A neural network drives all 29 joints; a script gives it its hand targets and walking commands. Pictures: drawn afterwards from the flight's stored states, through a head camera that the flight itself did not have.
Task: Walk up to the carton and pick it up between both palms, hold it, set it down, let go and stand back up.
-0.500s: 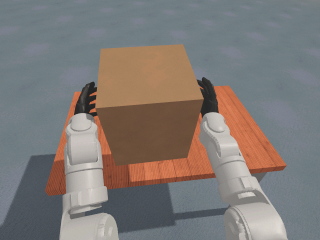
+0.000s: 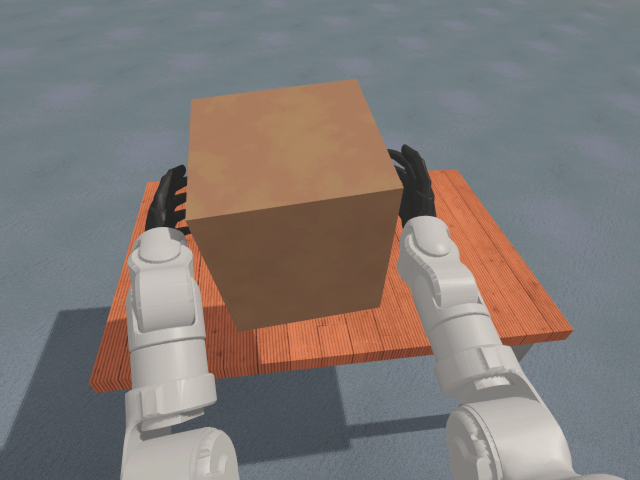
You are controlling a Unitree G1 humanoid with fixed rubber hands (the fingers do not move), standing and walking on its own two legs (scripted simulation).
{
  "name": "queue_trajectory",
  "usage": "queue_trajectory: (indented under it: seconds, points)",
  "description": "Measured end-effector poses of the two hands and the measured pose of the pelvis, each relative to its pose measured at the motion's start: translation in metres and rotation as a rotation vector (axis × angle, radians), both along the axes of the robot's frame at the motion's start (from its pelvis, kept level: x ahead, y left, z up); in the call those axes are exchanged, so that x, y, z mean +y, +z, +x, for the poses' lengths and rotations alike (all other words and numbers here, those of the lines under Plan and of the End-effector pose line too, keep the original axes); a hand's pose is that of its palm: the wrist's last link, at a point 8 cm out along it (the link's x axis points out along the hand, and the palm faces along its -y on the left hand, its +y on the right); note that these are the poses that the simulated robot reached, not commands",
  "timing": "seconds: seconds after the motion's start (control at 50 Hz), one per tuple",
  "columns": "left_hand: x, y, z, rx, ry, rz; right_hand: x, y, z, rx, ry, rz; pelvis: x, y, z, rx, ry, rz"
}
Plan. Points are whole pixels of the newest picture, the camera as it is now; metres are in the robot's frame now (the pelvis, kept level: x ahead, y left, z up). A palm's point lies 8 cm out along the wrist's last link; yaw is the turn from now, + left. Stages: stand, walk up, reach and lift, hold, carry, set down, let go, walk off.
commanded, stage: hold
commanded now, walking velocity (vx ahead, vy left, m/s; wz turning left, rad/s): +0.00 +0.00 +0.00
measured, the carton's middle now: (293, 212) +0.42 +0.01 +0.13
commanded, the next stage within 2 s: none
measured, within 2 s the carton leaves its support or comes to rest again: neither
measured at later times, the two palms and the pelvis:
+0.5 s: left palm (169, 234) +0.34 +0.16 +0.17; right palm (422, 218) +0.35 -0.14 +0.18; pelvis +0.00 -0.01 +0.00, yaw +0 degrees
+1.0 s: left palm (165, 237) +0.34 +0.16 +0.17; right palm (418, 220) +0.35 -0.13 +0.17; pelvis +0.00 +0.00 +0.00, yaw +1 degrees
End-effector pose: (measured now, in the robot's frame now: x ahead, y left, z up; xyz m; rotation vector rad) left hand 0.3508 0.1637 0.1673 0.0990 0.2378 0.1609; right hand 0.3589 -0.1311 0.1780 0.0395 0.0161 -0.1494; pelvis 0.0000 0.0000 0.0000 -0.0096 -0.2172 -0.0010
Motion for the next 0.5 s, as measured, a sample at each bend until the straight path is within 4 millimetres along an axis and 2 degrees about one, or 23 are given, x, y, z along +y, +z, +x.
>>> queue_trajectory:
  seconds: [0.08, 0.2, 0.5]
  points:
    - [0.0, 0.0, 0.001, 0.004, -0.001, 0.008, -0.001, -0.005, 0.001, 0.004, 0.003, 0.018, 0.0, 0.0, 0.002, 0.001, 0.006, 0.0]
    - [0.0, 0.004, -0.003, -0.029, 0.003, 0.0, -0.001, 0.001, -0.004, -0.029, 0.001, 0.008, -0.002, 0.0, 0.004, -0.011, 0.006, -0.001]
    - [-0.005, 0.002, -0.006, -0.009, -0.01, -0.006, -0.006, -0.002, -0.009, -0.012, -0.009, 0.007, -0.005, 0.0, -0.004, -0.009, 0.004, 0.0]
